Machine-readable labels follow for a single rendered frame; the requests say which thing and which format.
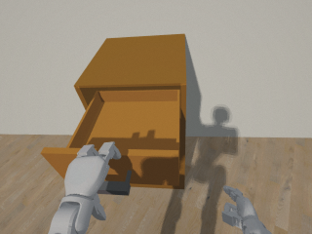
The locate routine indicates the left robot forearm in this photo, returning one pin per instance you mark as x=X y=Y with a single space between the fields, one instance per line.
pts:
x=73 y=215

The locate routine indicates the handle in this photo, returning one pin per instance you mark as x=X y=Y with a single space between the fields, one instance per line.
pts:
x=116 y=187

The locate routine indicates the robot left hand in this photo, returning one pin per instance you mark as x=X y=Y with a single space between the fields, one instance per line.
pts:
x=87 y=172

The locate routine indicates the right robot forearm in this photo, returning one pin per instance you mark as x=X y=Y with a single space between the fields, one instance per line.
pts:
x=254 y=226

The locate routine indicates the drawer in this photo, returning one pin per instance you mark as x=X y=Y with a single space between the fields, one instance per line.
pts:
x=145 y=126

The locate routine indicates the robot right hand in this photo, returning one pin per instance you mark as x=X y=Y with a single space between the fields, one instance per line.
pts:
x=244 y=209

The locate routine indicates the cabinet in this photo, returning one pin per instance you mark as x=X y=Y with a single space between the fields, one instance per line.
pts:
x=154 y=62

